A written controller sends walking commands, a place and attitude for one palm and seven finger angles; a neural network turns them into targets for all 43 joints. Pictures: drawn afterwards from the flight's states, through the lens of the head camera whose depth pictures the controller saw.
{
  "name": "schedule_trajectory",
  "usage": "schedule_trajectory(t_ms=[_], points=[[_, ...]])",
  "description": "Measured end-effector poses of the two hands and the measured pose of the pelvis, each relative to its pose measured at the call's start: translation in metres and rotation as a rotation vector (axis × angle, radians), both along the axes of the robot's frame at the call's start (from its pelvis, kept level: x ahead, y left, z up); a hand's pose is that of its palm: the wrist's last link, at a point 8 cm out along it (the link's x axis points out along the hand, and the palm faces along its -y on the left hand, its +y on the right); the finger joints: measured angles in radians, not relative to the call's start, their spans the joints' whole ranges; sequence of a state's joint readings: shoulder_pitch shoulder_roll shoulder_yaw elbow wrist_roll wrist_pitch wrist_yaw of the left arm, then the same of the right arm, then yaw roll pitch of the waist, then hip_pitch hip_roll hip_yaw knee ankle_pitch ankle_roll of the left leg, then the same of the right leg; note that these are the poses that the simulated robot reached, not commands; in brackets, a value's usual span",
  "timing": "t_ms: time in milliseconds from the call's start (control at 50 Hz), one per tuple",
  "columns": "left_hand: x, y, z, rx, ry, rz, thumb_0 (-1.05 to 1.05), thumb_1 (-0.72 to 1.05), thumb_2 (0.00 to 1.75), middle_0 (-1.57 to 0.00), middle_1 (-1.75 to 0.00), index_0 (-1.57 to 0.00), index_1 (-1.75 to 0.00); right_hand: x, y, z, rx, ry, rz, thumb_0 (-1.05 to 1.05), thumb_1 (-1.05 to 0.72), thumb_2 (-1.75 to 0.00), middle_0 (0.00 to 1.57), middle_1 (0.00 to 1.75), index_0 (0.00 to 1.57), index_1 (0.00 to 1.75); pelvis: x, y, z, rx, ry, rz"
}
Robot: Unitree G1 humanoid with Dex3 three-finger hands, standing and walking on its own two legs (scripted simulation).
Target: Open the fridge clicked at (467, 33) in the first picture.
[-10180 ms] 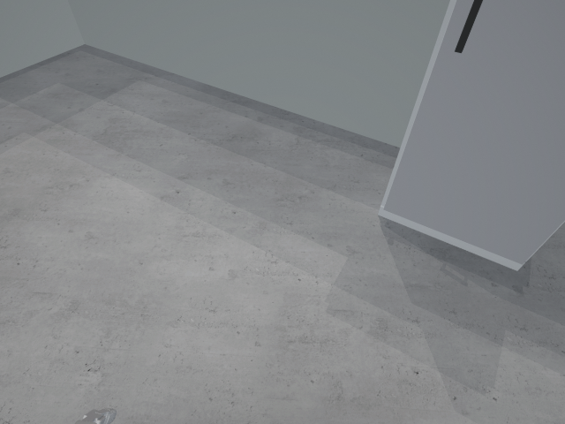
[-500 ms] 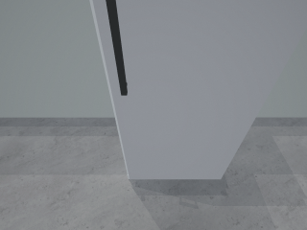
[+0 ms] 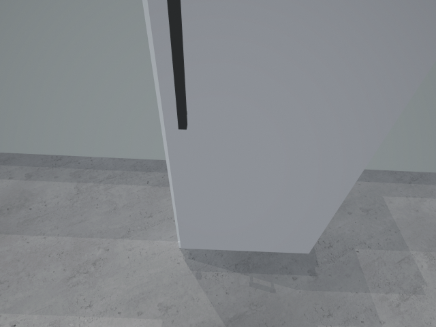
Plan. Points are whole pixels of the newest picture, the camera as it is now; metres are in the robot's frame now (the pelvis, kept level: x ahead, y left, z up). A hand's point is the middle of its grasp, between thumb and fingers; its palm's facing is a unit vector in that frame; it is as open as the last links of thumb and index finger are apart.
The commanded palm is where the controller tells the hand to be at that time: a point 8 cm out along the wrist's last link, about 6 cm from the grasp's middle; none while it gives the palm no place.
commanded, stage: look again from close up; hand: left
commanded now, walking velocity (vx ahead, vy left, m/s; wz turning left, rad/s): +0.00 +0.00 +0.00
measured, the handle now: (179, 61) +0.56 +0.12 +0.23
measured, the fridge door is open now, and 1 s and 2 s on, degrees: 0 0 0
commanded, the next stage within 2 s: none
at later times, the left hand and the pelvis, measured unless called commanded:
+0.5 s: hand out of the picture +0.01 +0.17 -0.17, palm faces +0.02 -0.98 -0.18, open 7.3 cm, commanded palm none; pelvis +0.01 +0.00 +0.00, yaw +0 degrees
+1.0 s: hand out of the picture +0.00 +0.15 -0.17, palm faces +0.03 -0.99 -0.17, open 7.3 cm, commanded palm none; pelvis +0.01 +0.00 +0.00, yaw +0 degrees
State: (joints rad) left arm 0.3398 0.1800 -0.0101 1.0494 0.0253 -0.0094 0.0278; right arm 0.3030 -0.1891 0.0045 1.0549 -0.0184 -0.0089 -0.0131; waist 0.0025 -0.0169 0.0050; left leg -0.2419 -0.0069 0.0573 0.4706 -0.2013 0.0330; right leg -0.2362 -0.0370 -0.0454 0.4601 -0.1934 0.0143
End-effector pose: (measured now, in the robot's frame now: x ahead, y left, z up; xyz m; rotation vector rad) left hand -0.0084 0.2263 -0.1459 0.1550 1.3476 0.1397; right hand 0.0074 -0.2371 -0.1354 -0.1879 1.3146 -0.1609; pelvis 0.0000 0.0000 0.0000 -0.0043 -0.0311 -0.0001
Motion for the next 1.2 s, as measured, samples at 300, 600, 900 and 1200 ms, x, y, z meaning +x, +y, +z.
schedule_trajectory(t_ms=[300,600,900,1200], points=[[0.010,-0.003,0.002,0.000,-0.003,0.003,0.00,0.91,0.90,-0.20,-0.30,-0.20,-0.30,0.006,0.010,-0.003,0.031,0.017,0.002,0.00,-0.91,-0.90,0.20,0.30,0.20,0.30,0.006,-0.001,0.002,0.002,0.000,0.003],[0.012,-0.015,0.001,-0.021,0.014,0.008,0.00,0.91,0.90,-0.20,-0.30,-0.20,-0.30,0.006,0.014,-0.004,0.043,0.040,-0.011,0.00,-0.91,-0.90,0.20,0.30,0.20,0.30,0.012,-0.003,0.003,0.003,0.004,-0.001],[0.007,-0.020,0.000,-0.027,0.032,0.020,0.00,0.91,0.90,-0.20,-0.30,-0.20,-0.30,0.000,0.018,-0.005,0.053,0.062,-0.023,0.00,-0.91,-0.90,0.20,0.30,0.20,0.30,0.014,-0.004,0.003,0.003,0.001,-0.003],[0.004,-0.025,0.001,-0.031,0.047,0.028,0.00,0.91,0.90,-0.20,-0.30,-0.20,-0.30,-0.003,0.020,-0.006,0.061,0.077,-0.030,0.00,-0.91,-0.90,0.20,0.30,0.20,0.30,0.016,-0.006,0.003,0.004,0.005,-0.004]])
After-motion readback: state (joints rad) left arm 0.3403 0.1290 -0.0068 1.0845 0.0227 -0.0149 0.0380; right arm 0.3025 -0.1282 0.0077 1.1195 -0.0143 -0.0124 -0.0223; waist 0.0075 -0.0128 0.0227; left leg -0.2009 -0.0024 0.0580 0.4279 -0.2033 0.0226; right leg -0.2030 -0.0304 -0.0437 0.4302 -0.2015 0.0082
